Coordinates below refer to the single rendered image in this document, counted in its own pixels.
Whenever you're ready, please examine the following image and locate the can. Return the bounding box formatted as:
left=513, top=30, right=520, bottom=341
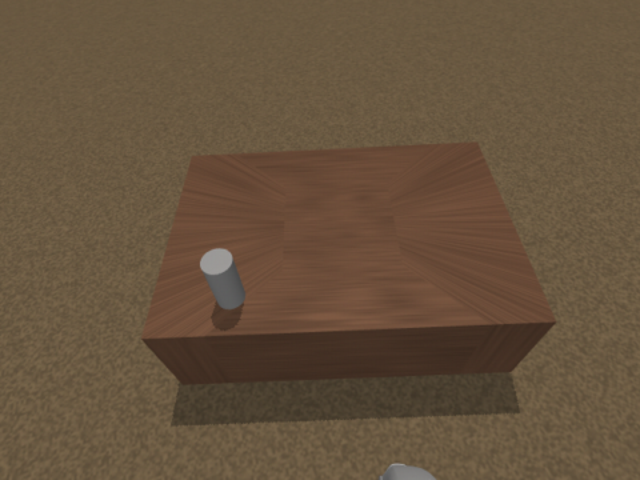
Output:
left=200, top=248, right=246, bottom=310

